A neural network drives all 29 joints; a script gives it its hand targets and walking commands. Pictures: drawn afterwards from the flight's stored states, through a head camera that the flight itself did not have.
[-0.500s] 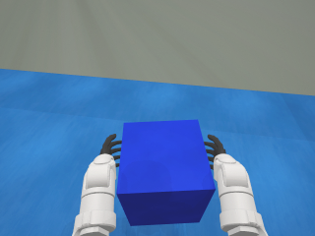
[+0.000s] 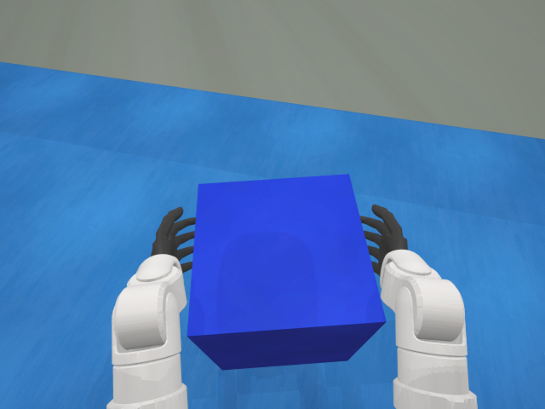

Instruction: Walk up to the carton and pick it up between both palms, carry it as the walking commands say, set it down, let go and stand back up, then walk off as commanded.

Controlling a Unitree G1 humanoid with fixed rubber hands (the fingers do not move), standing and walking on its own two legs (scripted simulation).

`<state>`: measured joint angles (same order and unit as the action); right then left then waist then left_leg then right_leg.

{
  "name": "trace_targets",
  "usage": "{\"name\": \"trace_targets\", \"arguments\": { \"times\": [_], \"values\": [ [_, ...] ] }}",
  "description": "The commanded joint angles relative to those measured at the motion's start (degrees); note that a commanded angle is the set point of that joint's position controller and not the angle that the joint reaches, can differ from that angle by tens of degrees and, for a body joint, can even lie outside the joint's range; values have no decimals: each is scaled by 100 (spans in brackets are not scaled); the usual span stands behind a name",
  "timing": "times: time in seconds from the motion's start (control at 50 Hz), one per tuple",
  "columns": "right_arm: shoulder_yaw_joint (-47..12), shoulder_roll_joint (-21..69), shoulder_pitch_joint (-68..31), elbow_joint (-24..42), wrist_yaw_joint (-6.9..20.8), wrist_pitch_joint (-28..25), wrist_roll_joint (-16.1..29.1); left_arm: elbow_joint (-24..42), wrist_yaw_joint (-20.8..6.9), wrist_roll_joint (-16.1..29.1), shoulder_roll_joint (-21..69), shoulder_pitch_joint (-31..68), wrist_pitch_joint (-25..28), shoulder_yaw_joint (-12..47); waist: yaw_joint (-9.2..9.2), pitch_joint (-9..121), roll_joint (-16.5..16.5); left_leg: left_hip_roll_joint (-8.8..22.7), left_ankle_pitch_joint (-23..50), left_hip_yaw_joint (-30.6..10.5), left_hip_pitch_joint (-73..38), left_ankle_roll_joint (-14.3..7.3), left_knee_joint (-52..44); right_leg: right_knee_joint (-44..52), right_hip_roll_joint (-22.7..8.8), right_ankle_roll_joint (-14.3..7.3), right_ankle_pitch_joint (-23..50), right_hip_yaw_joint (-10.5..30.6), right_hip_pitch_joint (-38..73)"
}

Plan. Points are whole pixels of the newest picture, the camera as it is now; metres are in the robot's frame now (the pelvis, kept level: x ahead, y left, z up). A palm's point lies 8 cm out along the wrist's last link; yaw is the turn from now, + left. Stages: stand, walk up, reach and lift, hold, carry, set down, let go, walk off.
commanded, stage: carry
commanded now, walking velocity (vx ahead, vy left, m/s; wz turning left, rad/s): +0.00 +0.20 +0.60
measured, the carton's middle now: (280, 280) +0.30 +0.00 +0.01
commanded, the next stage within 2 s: none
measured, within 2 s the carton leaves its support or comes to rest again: neither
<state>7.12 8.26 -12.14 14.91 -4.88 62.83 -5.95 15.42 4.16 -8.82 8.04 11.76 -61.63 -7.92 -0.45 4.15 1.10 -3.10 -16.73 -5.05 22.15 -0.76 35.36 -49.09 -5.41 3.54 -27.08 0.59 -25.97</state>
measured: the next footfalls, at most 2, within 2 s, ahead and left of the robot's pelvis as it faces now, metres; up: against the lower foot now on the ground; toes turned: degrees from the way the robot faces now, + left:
right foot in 0.18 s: +0.04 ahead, -0.10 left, +0.00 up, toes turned +4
left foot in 0.52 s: +0.02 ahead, +0.31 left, +0.00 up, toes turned +15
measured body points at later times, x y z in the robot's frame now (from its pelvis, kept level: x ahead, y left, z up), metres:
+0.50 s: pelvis -0.03 +0.12 -0.01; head -0.03 +0.11 +0.44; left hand +0.20 +0.33 +0.08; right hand +0.27 +0.03 +0.08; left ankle -0.02 +0.29 -0.71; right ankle +0.01 -0.10 -0.73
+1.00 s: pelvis -0.10 +0.27 +0.01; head -0.10 +0.24 +0.45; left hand +0.06 +0.52 +0.11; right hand +0.20 +0.25 +0.09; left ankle -0.17 +0.41 -0.65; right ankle -0.05 +0.12 -0.73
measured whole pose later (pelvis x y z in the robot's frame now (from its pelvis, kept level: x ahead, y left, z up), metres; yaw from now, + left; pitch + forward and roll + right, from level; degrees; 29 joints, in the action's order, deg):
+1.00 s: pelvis -0.10 +0.27 +0.01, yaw +27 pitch +3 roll +3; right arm 2.9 7.2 -2.5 28.3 -7.7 69.2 -3.0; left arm 26.4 6.6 -4.0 7.3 2.4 -66.6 -3.7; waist -0.3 7.1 0.3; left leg -1.8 -19.5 -1.9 33.4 -1.9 61.9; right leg -34.9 -10.5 3.4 -19.5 -3.4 -18.5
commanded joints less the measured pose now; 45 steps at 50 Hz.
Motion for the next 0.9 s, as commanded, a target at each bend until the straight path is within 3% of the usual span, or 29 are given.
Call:
{"name": "trace_targets", "arguments": {
  "times": [0.0,0.06,0.1,0.12,0.14,0.16,0.18,0.2,0.26,0.3,0.32,0.34,0.4,0.44,0.46,0.48,0.5,0.52,0.54,0.6,0.64,0.68,0.72,0.76,0.78,0.8,0.82,0.84,0.88],
  "values": [
    [-4146,5428,-2150,2278,516,263,2226,1953,-496,2555,5598,2067,-344,4261,25,1778,-824,1161,4923,-1416,-1252,-995,-568,-827,453,-92,-408,-259,-748],
    [-3883,5003,-1334,1952,412,398,2024,2181,-369,2514,5083,1846,-461,4168,-15,1967,-1265,1076,4640,-1535,-619,-995,-683,223,586,-152,67,-378,315],
    [-3963,4880,-1398,2199,344,428,2051,2120,-335,2453,4994,1517,-548,4078,84,2157,-1132,754,3672,-1298,-156,-820,-345,1869,579,-244,995,-413,1544],
    [-4020,4811,-1513,2146,308,503,2065,1604,-327,2297,4960,1080,-647,3849,204,2252,-715,548,2565,-935,690,-564,129,2340,107,-356,1588,-142,2559],
    [-4005,4749,-1562,2228,276,523,2054,1609,-307,2194,4844,976,-660,3789,269,2134,185,-97,566,-151,1872,-263,959,2798,-893,-509,2053,702,3404],
    [-4112,4842,-1559,2168,314,602,2063,1772,-302,2227,4762,1081,-672,3782,80,2212,1812,-224,-1576,320,2379,8,2489,2833,-2763,-1121,3751,2334,3260],
    [-4110,4614,-1661,2367,324,590,2078,1785,-275,2164,4710,939,-624,3803,42,2009,1380,422,-1619,148,2364,136,3166,2457,-3017,-1558,4598,2068,2985],
    [-4158,4754,-1831,2239,332,623,2166,1810,-279,2156,4733,1069,-646,3726,57,1684,707,521,-1145,256,2104,249,3399,2440,-2640,-1418,4223,1429,2282],
    [-4084,4713,-1929,2218,258,674,2126,1652,-315,2206,4755,1075,-729,3650,2,1085,445,477,-254,563,1952,342,3152,2387,-1678,-917,3123,177,1706],
    [-4118,4482,-1873,2206,224,755,2065,1390,-277,2017,4466,787,-769,3401,43,897,1393,510,-281,797,1840,386,2585,2399,-1701,-905,3140,57,1584],
    [-4163,4563,-1927,2070,217,764,2088,1661,-264,2087,4344,1029,-751,3471,45,830,1234,434,-329,977,1460,390,2242,2456,-1602,-777,2847,-172,1346],
    [-4243,4578,-1850,2130,225,787,2091,1859,-283,2093,4205,1124,-714,3462,29,987,1775,403,-337,1239,1053,368,1785,2363,-1564,-688,2896,-475,1254],
    [-4090,4606,-1854,2102,236,768,2130,1806,-279,2156,4385,1156,-719,3545,37,1348,1886,469,-302,1421,745,206,570,1649,-1783,-588,4306,-661,1690],
    [-4044,4557,-1825,2221,219,722,2186,1791,-221,2131,4483,911,-689,3572,3,1624,1827,322,132,1506,169,136,-52,1265,-1748,-404,3370,-761,1307],
    [-4056,4644,-1681,2012,240,726,2207,1737,-245,2122,4519,989,-681,3556,-61,1845,1472,152,242,1448,-540,94,-462,567,-1481,-241,2884,-1040,1087],
    [-3982,4617,-1603,1865,289,744,2170,1428,-255,2019,4420,839,-734,3472,-186,1765,518,376,699,727,-883,-49,-1040,-176,-1105,-29,1536,-1132,407],
    [-3841,4488,-1516,1901,330,681,2132,1627,-274,2083,4433,910,-727,3637,-64,1499,-1454,1681,2484,-1682,-1250,-495,-1415,-1391,-235,257,-1416,-1128,-1159],
    [-3696,4416,-1099,1813,353,632,1964,1809,-261,2177,4523,1033,-680,3844,-5,1642,-2246,2059,3777,-2745,-1128,-778,-1507,-2229,198,413,-1999,-533,-1496],
    [-3860,4861,-1390,1876,399,579,2085,2095,-294,2318,4809,1452,-596,4118,-19,1495,-1861,1707,3136,-2114,-658,-948,-1306,-2333,-5,286,-1634,-272,-1239],
    [-3882,5209,-1049,1808,465,445,2044,2261,-351,2574,5251,1497,-494,4387,52,1848,-1162,871,3284,-664,-1054,-495,-783,-1464,39,158,-436,-349,-591],
    [-3891,5257,-819,1791,550,326,2063,2491,-347,2603,5297,1558,-386,4518,6,2078,-1514,895,3352,-1223,-1205,-720,-900,-918,269,94,-203,-395,-492],
    [-4239,5162,-1288,2460,543,266,2226,2402,-381,2459,5193,1181,-373,4283,-26,2143,-1061,1141,3393,-1707,-1013,-1031,-1042,10,419,48,-137,-298,112],
    [-4256,5070,-1054,2295,483,287,2155,2110,-382,2355,5073,837,-393,4124,-3,2229,-1209,1048,3081,-1774,-801,-1001,-1209,1064,537,-61,121,-252,814],
    [-4279,4945,-1061,2159,450,373,2049,1980,-442,2321,4973,783,-478,4070,171,2027,-770,520,2067,-1068,573,-378,-860,2923,55,-285,1102,-129,2626],
    [-4363,4843,-1106,2137,428,440,2027,1593,-451,2142,4712,485,-519,3794,143,1932,901,-19,-15,-285,1718,-137,-114,3491,-1337,-585,931,1131,3340],
    [-4404,4735,-1452,2357,431,457,1994,1629,-478,2165,4727,614,-502,3763,22,1507,2199,-339,-1163,399,2202,47,1994,3603,-3006,-1246,1624,2410,2361],
    [-4477,4908,-1812,2466,424,458,2108,1790,-483,2209,4818,862,-474,3825,11,1251,1645,468,-1044,41,2317,41,3033,3088,-3020,-1477,2592,1676,2164],
    [-4423,4836,-1764,2328,418,474,2140,1837,-477,2206,4659,868,-521,3843,3,969,695,328,-759,218,2024,101,3366,2997,-2640,-1264,2739,1103,1569],
    [-4248,4884,-1514,1952,409,506,2089,2212,-489,2383,4533,1463,-528,4013,-27,747,176,366,-273,414,2071,151,3691,2686,-2200,-1098,2905,390,1532]
  ]
}}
